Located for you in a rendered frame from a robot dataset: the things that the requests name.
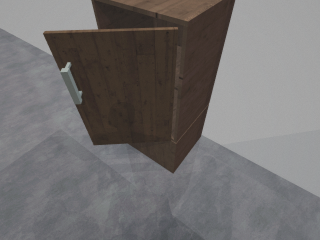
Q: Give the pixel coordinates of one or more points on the cupboard door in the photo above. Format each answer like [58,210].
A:
[127,79]

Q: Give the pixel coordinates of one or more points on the handle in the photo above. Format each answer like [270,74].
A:
[71,85]

